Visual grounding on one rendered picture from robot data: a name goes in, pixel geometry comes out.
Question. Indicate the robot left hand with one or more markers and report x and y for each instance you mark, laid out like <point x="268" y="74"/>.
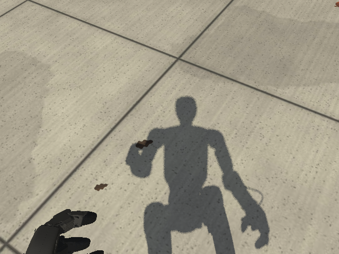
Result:
<point x="47" y="239"/>

